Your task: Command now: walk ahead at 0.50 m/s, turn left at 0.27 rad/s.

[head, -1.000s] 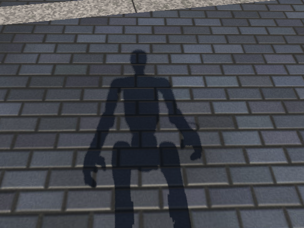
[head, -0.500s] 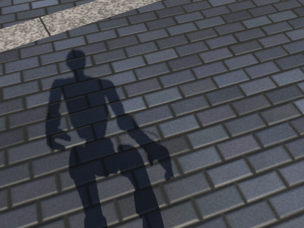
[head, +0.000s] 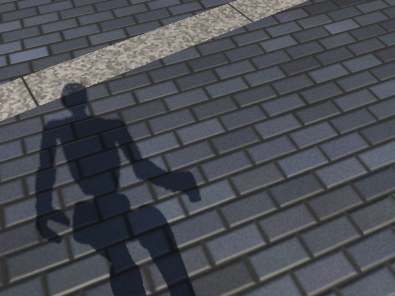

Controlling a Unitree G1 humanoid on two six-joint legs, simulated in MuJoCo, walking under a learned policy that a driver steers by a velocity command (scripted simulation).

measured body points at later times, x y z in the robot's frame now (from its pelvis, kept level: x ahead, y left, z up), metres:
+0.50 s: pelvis +0.21 +0.00 +0.01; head +0.23 +0.00 +0.46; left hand +0.37 +0.26 -0.08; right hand +0.31 -0.26 -0.12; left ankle +0.10 +0.09 -0.69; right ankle +0.32 -0.10 -0.72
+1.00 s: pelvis +0.26 +0.03 +0.01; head +0.27 +0.03 +0.46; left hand +0.33 +0.30 -0.12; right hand +0.36 -0.21 -0.13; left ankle +0.21 +0.14 -0.72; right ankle +0.32 -0.10 -0.72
